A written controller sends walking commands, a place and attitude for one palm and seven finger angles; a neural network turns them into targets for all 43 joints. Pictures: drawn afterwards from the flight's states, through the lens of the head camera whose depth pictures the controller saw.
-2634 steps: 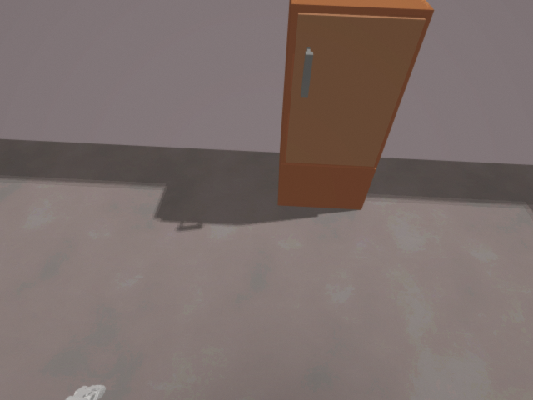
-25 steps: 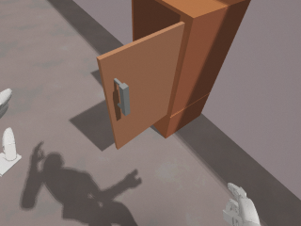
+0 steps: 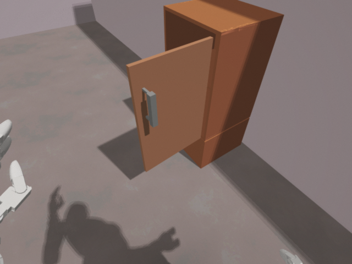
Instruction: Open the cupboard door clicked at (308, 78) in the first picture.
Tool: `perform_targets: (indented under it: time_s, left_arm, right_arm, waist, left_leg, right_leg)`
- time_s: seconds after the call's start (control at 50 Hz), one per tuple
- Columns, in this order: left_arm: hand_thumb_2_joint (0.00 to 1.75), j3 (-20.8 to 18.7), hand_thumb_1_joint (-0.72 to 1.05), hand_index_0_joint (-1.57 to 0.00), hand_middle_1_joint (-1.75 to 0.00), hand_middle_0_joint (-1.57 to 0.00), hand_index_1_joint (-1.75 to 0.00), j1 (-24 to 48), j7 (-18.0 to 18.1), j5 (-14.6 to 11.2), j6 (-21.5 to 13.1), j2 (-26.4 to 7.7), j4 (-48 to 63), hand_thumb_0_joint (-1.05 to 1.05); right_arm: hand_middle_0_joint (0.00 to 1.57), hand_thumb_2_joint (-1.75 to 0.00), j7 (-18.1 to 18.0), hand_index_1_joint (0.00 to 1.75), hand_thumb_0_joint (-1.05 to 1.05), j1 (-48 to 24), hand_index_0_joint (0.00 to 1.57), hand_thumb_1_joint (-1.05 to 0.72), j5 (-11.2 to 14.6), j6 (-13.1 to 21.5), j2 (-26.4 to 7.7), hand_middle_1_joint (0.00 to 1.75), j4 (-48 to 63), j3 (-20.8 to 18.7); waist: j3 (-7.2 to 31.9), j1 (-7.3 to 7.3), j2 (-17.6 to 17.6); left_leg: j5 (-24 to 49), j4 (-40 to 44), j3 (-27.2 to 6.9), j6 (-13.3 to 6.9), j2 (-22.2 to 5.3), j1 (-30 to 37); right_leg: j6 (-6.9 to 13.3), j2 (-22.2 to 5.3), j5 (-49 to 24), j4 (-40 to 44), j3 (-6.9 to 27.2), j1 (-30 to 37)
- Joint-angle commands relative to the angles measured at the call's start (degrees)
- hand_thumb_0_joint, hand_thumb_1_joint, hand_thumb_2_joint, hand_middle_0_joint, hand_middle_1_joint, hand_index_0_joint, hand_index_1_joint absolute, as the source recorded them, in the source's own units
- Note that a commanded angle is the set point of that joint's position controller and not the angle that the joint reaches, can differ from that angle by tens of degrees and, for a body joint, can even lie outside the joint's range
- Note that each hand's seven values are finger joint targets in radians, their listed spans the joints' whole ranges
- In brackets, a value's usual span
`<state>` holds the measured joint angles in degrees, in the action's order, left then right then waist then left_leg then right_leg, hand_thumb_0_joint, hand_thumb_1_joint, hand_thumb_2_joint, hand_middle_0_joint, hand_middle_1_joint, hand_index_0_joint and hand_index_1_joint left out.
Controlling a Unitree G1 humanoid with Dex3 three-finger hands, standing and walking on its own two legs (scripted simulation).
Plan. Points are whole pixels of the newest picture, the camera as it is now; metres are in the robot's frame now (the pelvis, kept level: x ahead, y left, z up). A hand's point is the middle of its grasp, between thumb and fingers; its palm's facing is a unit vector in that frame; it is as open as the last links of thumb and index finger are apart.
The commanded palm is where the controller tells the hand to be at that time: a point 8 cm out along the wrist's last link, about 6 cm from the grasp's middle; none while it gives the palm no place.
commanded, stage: stop stepping back and stand still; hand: left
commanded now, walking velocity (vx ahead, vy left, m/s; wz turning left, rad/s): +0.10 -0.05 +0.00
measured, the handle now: (149, 107) +0.66 +0.12 -0.03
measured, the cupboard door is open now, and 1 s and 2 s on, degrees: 94 94 94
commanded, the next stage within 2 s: let the arm hang, fingers relaxed in 0.28 s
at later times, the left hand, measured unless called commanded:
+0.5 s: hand (57, 221) +0.22 +0.28 +0.00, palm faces +0.16 -0.88 -0.44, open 7.4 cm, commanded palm none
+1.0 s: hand out of the picture -0.02 +0.23 -0.16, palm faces +0.03 -0.96 -0.27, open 7.3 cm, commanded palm none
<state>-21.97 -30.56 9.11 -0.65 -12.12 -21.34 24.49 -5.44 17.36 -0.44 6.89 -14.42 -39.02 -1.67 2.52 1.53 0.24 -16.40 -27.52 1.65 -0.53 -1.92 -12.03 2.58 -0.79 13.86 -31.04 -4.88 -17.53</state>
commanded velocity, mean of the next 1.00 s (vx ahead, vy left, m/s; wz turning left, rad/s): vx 0.02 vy -0.01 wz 0.00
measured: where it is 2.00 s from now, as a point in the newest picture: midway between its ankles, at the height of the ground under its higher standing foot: outside the picture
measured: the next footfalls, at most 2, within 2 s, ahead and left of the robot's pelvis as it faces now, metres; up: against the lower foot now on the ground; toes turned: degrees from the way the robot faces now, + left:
none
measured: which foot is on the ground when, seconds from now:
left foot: down 0.00-1.00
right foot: down 0.00-1.00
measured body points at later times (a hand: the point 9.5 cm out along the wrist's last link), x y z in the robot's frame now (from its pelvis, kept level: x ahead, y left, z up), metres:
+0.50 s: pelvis +0.00 +0.03 -0.01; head +0.00 +0.01 +0.44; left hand +0.20 +0.32 +0.03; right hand +0.14 -0.22 -0.12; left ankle -0.01 +0.15 -0.73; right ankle +0.03 -0.09 -0.73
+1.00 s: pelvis -0.01 +0.02 +0.01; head +0.01 +0.01 +0.46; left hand -0.02 +0.28 -0.14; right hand -0.03 -0.20 -0.16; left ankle -0.01 +0.15 -0.73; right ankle +0.03 -0.09 -0.73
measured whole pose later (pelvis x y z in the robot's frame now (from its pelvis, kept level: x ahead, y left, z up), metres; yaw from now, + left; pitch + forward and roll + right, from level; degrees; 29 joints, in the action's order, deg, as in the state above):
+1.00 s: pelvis -0.01 +0.02 +0.01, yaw +1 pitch -1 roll +0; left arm -1.1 -15.1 1.1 0.6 0.8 -12.3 -65.0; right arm -1.0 17.2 -1.1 -1.2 -9.4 -64.3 -0.2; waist -4.3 -0.1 -1.4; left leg -12.9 -24.0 1.3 0.3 -0.8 -9.8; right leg 1.0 -1.4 9.2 -23.7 -4.5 -13.2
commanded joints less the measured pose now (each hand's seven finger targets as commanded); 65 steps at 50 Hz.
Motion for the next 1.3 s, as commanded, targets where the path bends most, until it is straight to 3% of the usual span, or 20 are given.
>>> perform_targets:
  time_s: [0.0, 0.02, 0.08, 0.14, 0.28, 0.34, 0.36, 0.38, 0.4, 0.44, 0.46, 0.48, 0.54, 0.58, 0.6, 0.68, 0.76, 0.94, 1.1, 1.28]
  left_arm:
    - [0.90, -10.35, 0.90, -0.20, -0.30, -0.20, -0.30, 1.18, 1.28, -0.33, -3.90, -14.04, 13.71, 0.00]
    - [0.90, -8.76, 0.90, -0.20, -0.30, -0.20, -0.30, 2.68, 1.31, -0.03, -3.78, -12.19, 13.37, 0.00]
    - [0.90, -7.94, 0.90, -0.20, -0.30, -0.20, -0.30, 5.33, 1.55, 0.08, -3.54, -11.25, 10.32, 0.00]
    - [0.90, -7.42, 0.90, -0.20, -0.30, -0.20, -0.30, 6.33, 1.22, -0.03, -3.32, -10.94, 8.84, 0.00]
    - [0.90, -8.12, 0.90, -0.20, -0.30, -0.20, -0.30, 5.99, 0.66, -0.65, -3.04, -11.85, 11.23, 0.00]
    - [0.90, -9.12, 0.90, -0.20, -0.30, -0.20, -0.30, 3.18, 0.57, -1.02, -3.10, -12.13, 12.61, 0.00]
    - [0.90, 16.18, 0.90, -0.20, -0.30, -0.20, -0.30, 7.02, -8.09, 3.43, 6.49, -0.42, -32.17, 0.00]
    - [0.90, 14.94, 0.90, -0.20, -0.30, -0.20, -0.30, 4.99, -8.96, 2.80, 11.04, 2.97, -33.63, 0.00]
    - [0.90, 16.10, 0.90, -0.20, -0.30, -0.20, -0.30, 6.68, -8.97, 2.82, 11.87, 4.60, -34.97, 0.00]
    - [0.90, 16.49, 0.90, -0.20, -0.30, -0.20, -0.30, 10.22, -8.83, 2.74, 12.29, 3.69, -39.86, 0.00]
    - [0.90, 16.51, 0.90, -0.20, -0.30, -0.20, -0.30, 11.17, -8.72, 2.76, 12.18, 2.93, -43.26, 0.00]
    - [0.90, 16.62, 0.90, -0.20, -0.30, -0.20, -0.30, 11.82, -8.64, 2.87, 12.01, 1.92, -47.25, 0.00]
    - [0.90, 17.82, 0.90, -0.20, -0.30, -0.20, -0.30, 15.82, -8.39, 2.44, 12.05, -0.41, -58.45, 0.00]
    - [0.90, 18.75, 0.90, -0.20, -0.30, -0.20, -0.30, 18.14, -8.28, 1.96, 12.04, -0.09, -64.92, 0.00]
    - [0.90, 19.13, 0.90, -0.20, -0.30, -0.20, -0.30, 18.18, -8.20, 1.82, 12.13, 0.54, -67.47, 0.00]
    - [0.90, 18.80, 0.90, -0.20, -0.30, -0.20, -0.30, 15.70, -7.89, 1.67, 12.02, 3.51, -76.21, 0.00]
    - [0.90, 19.44, 0.90, -0.20, -0.30, -0.20, -0.30, 16.08, -7.90, 1.34, 11.65, 2.82, -81.18, 0.00]
    - [0.90, 19.69, 0.90, -0.20, -0.30, -0.20, -0.30, 15.75, -7.57, 1.19, 11.71, 2.60, -86.79, 0.00]
    - [0.90, 19.28, 0.90, -0.20, -0.30, -0.20, -0.30, 15.95, -7.37, 1.36, 11.79, 2.84, -87.26, 0.00]
    - [0.90, 19.13, 0.90, -0.20, -0.30, -0.20, -0.30, 17.00, -7.41, 1.38, 11.65, 3.73, -87.03, 0.00]
  right_arm:
    - [0.20, -0.90, -0.21, 0.30, 0.00, -7.22, 0.20, -0.90, 0.43, 3.84, -4.78, 0.30, 10.78, -1.15]
    - [0.20, -0.90, -0.31, 0.30, 0.00, -7.75, 0.20, -0.90, 0.25, 4.04, -4.50, 0.30, 10.87, -0.69]
    - [0.20, -0.90, -0.42, 0.30, 0.00, -8.10, 0.20, -0.90, 0.40, 4.69, -4.94, 0.30, 10.39, -0.64]
    - [0.20, -0.90, -0.26, 0.30, 0.00, -8.32, 0.20, -0.90, 0.31, 5.02, -4.79, 0.30, 10.03, -0.43]
    - [0.20, -0.90, 0.76, 0.30, 0.00, -8.75, 0.20, -0.90, 0.19, 4.59, -3.74, 0.30, 10.12, -0.08]
    - [0.20, -0.90, 0.88, 0.30, 0.00, -9.14, 0.20, -0.90, 0.33, 4.14, -3.64, 0.30, 10.78, -0.01]
    - [0.20, -0.90, 5.81, 0.30, 0.00, -9.86, 0.20, -0.90, 0.19, 3.92, -13.22, 0.30, -3.37, -3.63]
    - [0.20, -0.90, 5.86, 0.30, 0.00, -5.90, 0.20, -0.90, 0.10, -0.07, -8.27, 0.30, -2.44, -3.03]
    - [0.20, -0.90, 5.48, 0.30, 0.00, -5.44, 0.20, -0.90, -0.50, -1.10, -7.85, 0.30, -2.05, -2.68]
    - [0.20, -0.90, 5.19, 0.30, 0.00, -6.20, 0.20, -0.90, -1.10, -2.75, -8.64, 0.30, -1.55, -1.72]
    - [0.20, -0.90, 5.10, 0.30, 0.00, -6.53, 0.20, -0.90, -1.30, -3.26, -8.92, 0.30, -1.86, -1.45]
    - [0.20, -0.90, 5.04, 0.30, 0.00, -7.16, 0.20, -0.90, -1.41, -3.79, -8.89, 0.30, -2.69, -1.36]
    - [0.20, -0.90, 5.00, 0.30, 0.00, -6.12, 0.20, -0.90, -1.23, -5.64, -6.16, 0.30, -6.29, -0.47]
    - [0.20, -0.90, 4.89, 0.30, 0.00, -5.32, 0.20, -0.90, -1.21, -6.35, -4.78, 0.30, -9.35, 0.16]
    - [0.20, -0.90, 4.83, 0.30, 0.00, -5.45, 0.20, -0.90, -1.16, -6.54, -4.87, 0.30, -10.43, 0.37]
    - [0.20, -0.90, 4.26, 0.30, 0.00, -4.59, 0.20, -0.90, -1.33, -6.73, -3.03, 0.30, -14.84, 0.41]
    - [0.20, -0.90, 4.10, 0.30, 0.00, -0.78, 0.20, -0.90, -0.93, -7.01, -2.69, 0.30, -18.64, 0.31]
    - [0.20, -0.90, 3.84, 0.30, 0.00, 2.65, 0.20, -0.90, -0.70, -7.11, -1.77, 0.30, -23.01, 0.21]
    - [0.20, -0.90, 3.86, 0.30, 0.00, 2.77, 0.20, -0.90, -0.89, -7.20, -1.25, 0.30, -23.71, -0.03]
    - [0.20, -0.90, 3.78, 0.30, 0.00, 1.55, 0.20, -0.90, -1.02, -6.69, -0.72, 0.30, -23.73, 0.09]
  waist:
    - [0.03, -0.94, -4.38]
    - [-3.21, -0.65, -4.89]
    - [-4.96, -0.55, -2.93]
    - [-4.30, -0.79, -3.56]
    - [-0.53, -0.91, 0.88]
    - [0.98, -1.00, -2.31]
    - [-2.63, 1.60, -4.17]
    - [1.13, -0.09, -5.70]
    - [2.03, -0.47, -3.37]
    - [1.97, -1.06, 1.54]
    - [2.38, -1.60, 4.63]
    - [2.93, -2.13, 7.35]
    - [0.68, -1.06, 5.12]
    - [0.27, -0.37, 1.20]
    - [0.11, -0.72, -2.65]
    - [-0.80, -1.62, -9.73]
    - [-2.07, -1.25, -4.09]
    - [-5.55, -1.24, 1.03]
    - [-6.97, -1.27, 0.31]
    - [-7.05, -1.45, -1.83]
  left_leg:
    - [-9.06, 6.67, -3.34, -3.60, -2.87, -5.51]
    - [-11.93, 8.16, -4.35, -3.69, -3.39, -7.64]
    - [-13.41, 8.44, -6.57, -3.93, -5.06, -9.77]
    - [-10.67, 7.04, -5.24, -3.39, -4.59, -9.29]
    - [-0.17, 0.17, -0.32, -1.35, -0.86, -4.86]
    - [5.80, 2.73, -1.22, -0.87, -1.60, -3.80]
    - [17.21, -5.11, -4.33, -1.58, -3.49, -7.99]
    - [22.44, -1.88, -4.10, -1.29, -4.51, -5.49]
    - [26.19, -1.13, -6.34, -2.61, -6.13, -5.80]
    - [27.09, 0.67, -10.72, -5.02, -8.56, -7.45]
    - [26.38, 0.24, -10.72, -4.98, -8.06, -7.76]
    - [24.03, -1.22, -8.01, -3.66, -6.23, -7.12]
    - [11.22, -1.92, -2.85, -1.04, -0.57, -4.27]
    - [9.21, 0.89, -3.19, -0.77, -0.91, -1.53]
    - [8.88, 2.88, -4.29, -1.00, -2.05, -1.60]
    - [4.38, 6.48, -4.82, -1.13, -3.10, -3.42]
    - [4.11, 7.39, -4.70, -1.02, -3.35, -2.19]
    - [3.82, 8.74, -4.00, -1.25, -3.33, -1.22]
    - [0.38, 9.23, -3.82, -1.29, -2.91, -2.27]
    - [3.54, 10.11, -4.36, -0.93, -3.34, -2.48]
  right_leg:
    - [-1.08, -4.22, 12.25, 6.90, 11.04, 3.70]
    - [-1.09, -3.19, 13.53, 6.35, 10.27, 2.30]
    - [-1.31, -1.50, 10.38, 4.18, 9.22, 2.10]
    - [-1.14, -1.62, 7.20, 3.78, 9.41, 2.57]
    - [0.05, -4.81, 0.86, 8.00, 12.37, 3.57]
    - [-0.62, -3.46, -6.81, 5.71, 9.62, 6.40]
    - [-0.46, -6.46, -16.56, -4.10, 5.60, -0.79]
    - [-0.69, -4.42, -14.25, -5.08, 5.39, -0.07]
    - [-1.14, -2.89, -11.70, -6.62, 3.29, 0.47]
    - [-1.48, -1.62, -5.82, -7.47, 2.82, 2.32]
    - [-1.29, -2.13, -7.70, -5.54, 3.50, 4.59]
    - [-0.86, -3.61, -12.98, -2.70, 4.82, 6.70]
    - [1.47, -8.07, -16.43, 3.26, 9.73, 5.68]
    - [1.17, -7.22, -10.30, 5.15, 9.12, 4.38]
    - [0.29, -5.79, -6.88, 5.51, 8.11, 5.03]
    - [-0.04, -4.87, -3.89, 8.69, 7.02, 8.30]
    - [0.15, -5.29, -3.15, 11.20, 6.47, 8.25]
    - [0.07, -5.48, -0.03, 12.90, 5.90, 6.63]
    - [-0.07, -5.26, 4.61, 13.72, 6.65, 4.85]
    - [-0.21, -5.37, 0.19, 12.47, 6.21, 6.10]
